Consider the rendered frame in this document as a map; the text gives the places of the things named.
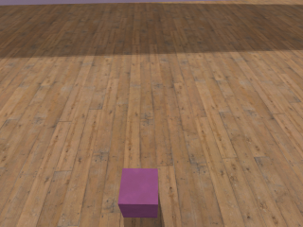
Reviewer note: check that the carton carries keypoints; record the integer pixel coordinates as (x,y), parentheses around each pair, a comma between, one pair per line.
(138,193)

